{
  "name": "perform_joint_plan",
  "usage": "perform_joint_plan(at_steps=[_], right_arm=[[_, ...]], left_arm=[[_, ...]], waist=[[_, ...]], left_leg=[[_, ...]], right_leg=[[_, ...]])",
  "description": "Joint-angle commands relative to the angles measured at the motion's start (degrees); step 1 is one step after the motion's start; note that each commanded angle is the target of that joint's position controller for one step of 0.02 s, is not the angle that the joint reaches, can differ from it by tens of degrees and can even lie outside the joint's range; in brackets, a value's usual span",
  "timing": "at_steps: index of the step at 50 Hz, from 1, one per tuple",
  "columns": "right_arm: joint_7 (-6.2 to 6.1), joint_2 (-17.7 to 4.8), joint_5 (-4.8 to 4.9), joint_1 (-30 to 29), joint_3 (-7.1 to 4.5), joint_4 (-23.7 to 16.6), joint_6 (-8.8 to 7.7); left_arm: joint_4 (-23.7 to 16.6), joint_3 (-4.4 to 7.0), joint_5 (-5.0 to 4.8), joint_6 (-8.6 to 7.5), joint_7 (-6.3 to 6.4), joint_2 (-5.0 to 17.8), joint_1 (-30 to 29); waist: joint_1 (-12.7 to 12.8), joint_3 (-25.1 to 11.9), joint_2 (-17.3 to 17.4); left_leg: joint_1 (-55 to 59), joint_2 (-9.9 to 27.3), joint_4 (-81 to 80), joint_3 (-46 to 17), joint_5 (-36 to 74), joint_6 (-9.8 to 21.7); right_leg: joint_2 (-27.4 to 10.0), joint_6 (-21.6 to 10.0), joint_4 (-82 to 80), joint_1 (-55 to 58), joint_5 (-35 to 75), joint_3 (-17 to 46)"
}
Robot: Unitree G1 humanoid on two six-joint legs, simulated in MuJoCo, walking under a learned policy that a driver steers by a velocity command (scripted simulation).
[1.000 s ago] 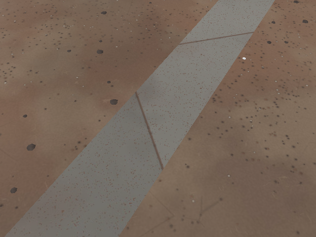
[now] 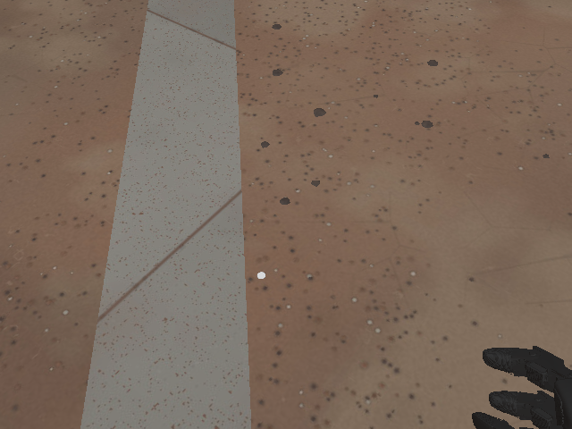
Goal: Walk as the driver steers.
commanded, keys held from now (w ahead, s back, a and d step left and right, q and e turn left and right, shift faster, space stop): w+e+shift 0.24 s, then w+shift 0.06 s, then w+q+shift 0.70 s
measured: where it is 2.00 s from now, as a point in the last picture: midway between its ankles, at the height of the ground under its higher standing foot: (286, 111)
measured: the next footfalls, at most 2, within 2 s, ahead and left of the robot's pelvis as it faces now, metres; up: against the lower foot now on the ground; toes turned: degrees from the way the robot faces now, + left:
left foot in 0.20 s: +0.43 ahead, +0.17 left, +0.00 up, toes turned -21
right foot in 0.66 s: +0.69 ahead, -0.21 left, +0.00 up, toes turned -10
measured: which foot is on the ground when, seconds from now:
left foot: up 0.00-0.18, down 0.20-0.66, up 0.68-1.00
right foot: down 0.00-0.22, up 0.24-0.64, down 0.66-1.00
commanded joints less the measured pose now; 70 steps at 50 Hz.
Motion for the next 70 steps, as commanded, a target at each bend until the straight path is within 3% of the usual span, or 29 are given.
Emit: perform_joint_plan(at_steps=[1, 7, 10, 11, 12, 13, 15, 17, 20, 27, 30, 32, 33, 34, 36, 38, 41, 48, 51, 53, 54, 55, 56, 57, 58, 60, 63, 66, 70], right_arm=[[0.04, -2.99, -0.61, -5.58, -1.33, -4.63, 0.19], [0.86, -7.55, 3.03, -8.00, -3.78, -6.74, -0.94], [-0.22, -12.49, 3.86, 15.37, -6.97, -2.27, -0.88], [-0.84, -14.94, 2.88, 27.68, -6.84, -0.24, -0.10], [0.75, -18.79, -0.40, 25.51, -7.02, 0.70, -0.28], [0.99, -11.37, -0.01, 19.80, -5.78, -1.55, 0.00], [0.80, -8.08, -0.02, 18.00, -4.91, 0.61, 0.94], [1.10, -6.36, -0.69, 17.85, -4.05, 3.76, 0.61], [1.81, -3.39, 1.32, 19.86, -2.68, 6.51, 0.37], [0.01, -10.53, 3.03, 24.15, -4.08, 7.51, 0.88], [-0.13, -9.84, 3.05, 27.79, -3.41, 9.59, 2.04], [0.02, -11.14, 1.72, 26.78, -3.33, 9.48, 2.61], [-0.14, -7.70, -0.08, 25.41, -2.08, 7.19, 2.41], [-0.14, 1.60, 3.16, 34.41, 0.26, 5.10, 1.39], [-1.19, -5.45, 5.37, 22.34, -1.63, 4.10, 1.85], [-0.84, -4.53, 3.05, 17.78, -2.00, 3.40, 2.89], [0.49, -0.75, 3.85, 17.35, -1.85, 2.28, 6.09], [3.40, -3.44, 2.22, 6.00, -1.63, -1.55, 5.92], [4.20, -7.10, 2.98, 5.14, -3.02, -2.72, 5.62], [3.86, -11.79, 3.95, 16.79, -5.37, -0.78, 6.54], [3.23, -16.15, 3.59, 30.53, -7.76, 3.07, 7.32], [2.08, -17.73, 4.31, 35.69, -8.42, 5.96, 8.14], [2.11, -21.57, 2.98, 27.65, -7.68, 2.89, 7.21], [2.58, -17.29, 1.89, 26.40, -6.77, -0.45, 5.61], [2.63, -14.79, 1.32, 26.24, -6.39, -0.13, 4.14], [2.84, -12.85, 0.82, 19.90, -5.62, -0.15, 2.29], [1.41, -9.63, 1.29, 15.72, -4.47, -0.69, 2.21], [-0.60, -9.09, 2.33, 17.78, -4.31, 0.68, 2.55], [-1.26, -10.66, 3.02, 21.22, -5.31, 2.94, 3.43]], left_arm=[[-5.53, 2.84, -0.76, -0.98, 2.14, 9.87, -6.78], [-2.84, 3.86, -1.93, 0.02, 2.99, 9.65, -4.06], [-4.52, 3.40, 0.65, 0.98, 2.10, 8.65, -8.04], [-5.96, 0.94, 2.71, 0.75, 1.46, 1.23, -6.16], [-9.28, -0.37, -3.72, 0.02, 1.31, -1.07, 4.30], [-6.48, 0.03, -4.27, 0.54, 2.07, 4.65, 0.37], [-7.32, 0.77, -0.81, 0.76, 1.83, 7.81, -10.95], [-9.30, 0.50, -0.32, 0.19, 1.06, 5.57, -15.39], [-10.31, -0.62, -0.59, -0.28, 0.39, 2.81, -17.34], [-14.03, -1.51, 0.50, -3.85, -2.07, 4.25, -32.25], [-13.63, 0.49, -0.28, -4.31, -1.50, 7.79, -30.40], [-10.98, 3.04, -0.32, -3.99, -0.10, 11.61, -15.93], [-8.72, 4.27, 0.24, -3.13, 1.15, 15.37, -1.85], [-6.89, 4.70, 1.63, -2.74, 0.20, 19.64, 0.67], [-5.22, 2.86, 0.30, -2.64, 0.50, 10.45, -3.40], [-3.60, 1.90, 1.92, -2.56, 0.43, 6.07, -8.74], [-1.66, 1.70, 1.48, -3.04, 0.46, 2.85, -14.95], [0.05, 3.65, 1.09, -3.76, 1.75, 11.00, -15.14], [0.44, 4.65, 0.81, -2.50, 1.60, 16.32, -12.42], [-0.43, 5.41, 0.15, -0.68, 1.69, 19.44, -13.26], [-1.40, 5.25, 0.18, -0.46, 1.77, 19.13, -15.15], [-0.83, 3.32, 0.44, -1.37, 1.60, 12.50, -14.79], [-5.12, 0.14, 1.05, -3.95, 0.74, 2.44, -6.51], [-8.11, 0.21, -0.32, -6.52, 0.34, 8.80, -11.48], [-9.49, 1.04, -2.00, -7.40, 0.54, 12.01, -19.40], [-8.35, 0.54, 0.06, -6.89, 1.57, 9.49, -19.17], [-7.01, 1.21, 1.40, -4.23, 1.50, 9.71, -16.83], [-10.91, 0.02, 2.50, -3.90, 1.31, 5.92, -27.97], [-13.72, 0.52, 0.39, -4.51, 0.29, 5.26, -33.93]], waist=[[-2.40, 2.46, -0.85], [-0.82, -0.37, -7.10], [-14.05, -14.58, -8.70], [-15.90, -24.61, 3.05], [-6.92, -29.56, 35.46], [-9.34, -20.23, 22.61], [-10.39, -8.99, 1.62], [-7.90, -3.58, 2.03], [-4.95, -0.67, 3.30], [-8.01, 3.61, 0.99], [-5.83, 0.59, 4.02], [3.58, -9.92, 6.16], [9.25, -20.34, 0.85], [2.42, -32.37, -20.39], [4.07, -13.59, -13.12], [-0.09, -5.20, -5.58], [-5.42, -0.31, -7.63], [-5.15, 5.16, 1.35], [-6.88, 1.84, -2.32], [-14.49, -5.30, -7.70], [-21.08, -11.64, -6.69], [-21.25, -9.44, 3.41], [-7.84, -13.86, 23.71], [-11.20, -21.91, 14.24], [-11.99, -12.67, 4.95], [-5.37, -4.93, -5.81], [-1.88, -0.82, -2.31], [-5.72, 3.19, -2.05], [-9.83, 0.55, 1.96]], left_leg=[[7.86, -3.37, -16.48, 6.28, 13.43, -3.10], [15.50, -4.82, -31.07, 2.70, 17.55, -3.35], [39.73, -2.09, -26.13, 3.94, 6.31, -0.10], [59.85, 7.23, -22.55, -8.70, -9.30, 1.27], [67.28, 20.78, -41.85, -48.15, -37.09, 10.78], [59.79, 17.98, -45.79, -46.04, -45.41, 10.31], [44.36, 12.21, -44.05, -24.89, -21.63, 8.45], [34.22, 7.65, -44.75, -15.59, -11.13, 9.89], [31.28, 7.07, -47.38, -13.64, -6.75, 13.61], [20.23, 6.39, -53.87, -5.41, 2.62, 13.67], [26.32, 6.90, -46.85, -3.90, 17.22, 11.12], [20.48, 2.74, -24.71, -0.18, 32.12, 7.45], [8.47, -0.22, -4.35, 1.26, 18.46, 5.55], [-5.48, -5.10, 15.22, 1.97, -15.71, 4.11], [-17.21, -0.69, 24.40, 3.91, -9.52, 4.32], [-12.23, 3.44, 19.95, 4.57, -4.16, 4.26], [-8.31, 7.03, 15.61, 3.86, -4.86, 3.79], [-2.48, 3.73, -7.92, 12.37, 18.95, 5.28], [5.85, -3.18, -13.27, 19.74, 15.78, 8.18], [19.36, -7.72, -11.60, 21.88, 6.08, 10.70], [38.39, -8.90, -13.44, 19.28, 4.82, 13.17], [50.24, -6.27, -16.55, 10.94, 4.50, 15.54], [60.06, 3.56, -26.36, -20.51, -6.42, 26.26], [61.25, 10.21, -41.54, -40.69, -28.75, 28.44], [52.59, 10.10, -47.07, -41.00, -32.14, 24.46], [34.16, 6.80, -45.48, -32.23, -20.29, 21.89], [20.82, 0.50, -46.40, -19.23, -9.25, 21.00], [12.46, -4.45, -46.85, -10.39, 0.65, 19.01], [10.86, -5.15, -44.73, -10.80, -5.16, 14.28]], right_leg=[[-8.73, -6.28, -15.16, -14.12, 3.36, 14.35], [-11.61, -1.64, -8.40, -3.46, -0.60, 20.58], [-9.75, 2.73, 17.32, -2.94, 20.23, 17.27], [-6.52, 3.75, 39.03, -16.05, -5.18, 13.01], [-4.15, 5.43, 56.62, -34.89, -17.11, 8.21], [-9.26, 5.88, 59.83, -38.92, -9.79, 5.89], [-12.25, 5.93, 55.83, -35.16, -3.62, 2.20], [-14.36, 5.12, 48.05, -30.90, -2.82, 3.42], [-15.55, 4.86, 38.98, -32.37, -5.36, 2.11], [-11.84, 9.76, 9.46, -16.14, 17.40, -2.80], [-9.62, 8.52, 3.78, -7.69, 15.09, -3.18], [-9.83, 6.35, 5.69, 13.69, 10.02, -4.28], [-21.32, 4.24, 7.26, 32.02, -1.59, 7.62], [-34.98, -3.95, -4.79, 43.24, -27.00, 39.44], [-32.23, -1.31, -12.53, 29.77, -25.70, 34.25], [-28.07, -0.51, -13.33, 14.28, -7.51, 18.59], [-26.72, 1.02, -17.41, 3.68, 2.86, 4.75], [-21.93, 4.18, -23.69, 2.16, 16.16, -17.30], [-22.80, 5.37, -15.65, 11.58, 53.38, -20.00], [-24.36, 5.38, 3.59, 13.53, 77.30, -19.93], [-23.57, 5.68, 20.99, 4.89, 75.07, -18.45], [-15.46, 8.83, 45.71, -11.01, 24.97, -17.43], [-5.21, 10.49, 67.20, -33.02, -19.39, -8.24], [-6.42, 7.93, 65.75, -38.68, -14.21, 3.27], [-8.66, 6.36, 59.79, -40.15, -9.24, 2.99], [-12.78, 6.99, 48.83, -32.14, -3.88, 4.05], [-15.01, 10.39, 37.23, -24.67, -2.24, 3.83], [-12.67, 13.46, 19.86, -20.51, 11.22, -0.54], [-8.66, 14.52, 4.41, -8.66, 25.30, -1.04]])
